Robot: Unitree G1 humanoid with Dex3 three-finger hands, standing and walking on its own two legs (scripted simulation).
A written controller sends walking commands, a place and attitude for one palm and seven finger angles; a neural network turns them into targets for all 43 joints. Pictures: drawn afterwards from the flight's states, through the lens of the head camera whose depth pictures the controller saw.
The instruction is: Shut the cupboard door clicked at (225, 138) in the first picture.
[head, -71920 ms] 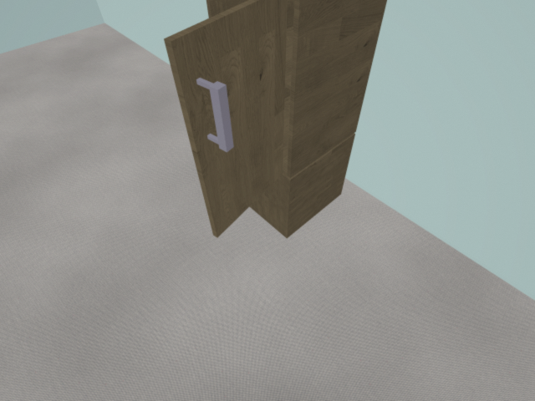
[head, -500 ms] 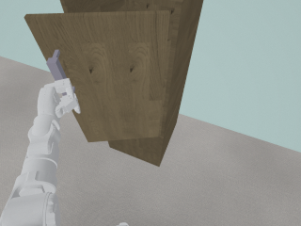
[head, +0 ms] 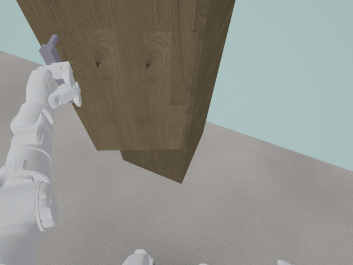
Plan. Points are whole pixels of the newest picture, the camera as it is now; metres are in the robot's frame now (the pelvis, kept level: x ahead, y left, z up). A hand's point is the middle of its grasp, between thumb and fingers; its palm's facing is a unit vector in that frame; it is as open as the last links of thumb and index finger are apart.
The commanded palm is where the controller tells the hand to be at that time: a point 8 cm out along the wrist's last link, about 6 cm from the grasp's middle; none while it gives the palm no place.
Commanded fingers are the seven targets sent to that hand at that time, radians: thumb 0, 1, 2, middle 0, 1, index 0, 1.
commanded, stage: push the door shut along its arc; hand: left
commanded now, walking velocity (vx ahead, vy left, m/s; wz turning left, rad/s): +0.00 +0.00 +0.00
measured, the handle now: (64, 70) +0.54 +0.26 +0.12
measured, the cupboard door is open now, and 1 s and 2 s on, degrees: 25 10 3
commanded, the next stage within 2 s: pull the fist back off the door in 1.30 s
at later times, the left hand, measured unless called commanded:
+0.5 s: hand (78, 75) +0.51 +0.22 +0.13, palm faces -0.09 -1.00 -0.02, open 3.2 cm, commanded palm +0.52 +0.24 +0.12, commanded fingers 0.00 0.90 0.90 -1.30 -1.50 -1.30 -1.50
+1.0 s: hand (110, 55) +0.58 +0.15 +0.14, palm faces -0.24 -0.97 +0.01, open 3.0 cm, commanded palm +0.58 +0.20 +0.12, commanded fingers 0.00 0.90 0.90 -1.30 -1.50 -1.30 -1.50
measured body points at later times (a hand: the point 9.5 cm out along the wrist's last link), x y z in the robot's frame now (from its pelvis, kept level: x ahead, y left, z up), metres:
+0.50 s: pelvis +0.00 +0.02 -0.01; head +0.10 +0.04 +0.43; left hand +0.51 +0.27 +0.13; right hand +0.00 -0.26 -0.12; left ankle +0.06 +0.11 -0.70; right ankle -0.03 -0.09 -0.70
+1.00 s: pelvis +0.00 +0.03 -0.03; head +0.14 +0.04 +0.40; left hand +0.58 +0.21 +0.14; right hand -0.06 -0.24 -0.12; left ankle +0.06 +0.11 -0.70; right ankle -0.03 -0.09 -0.70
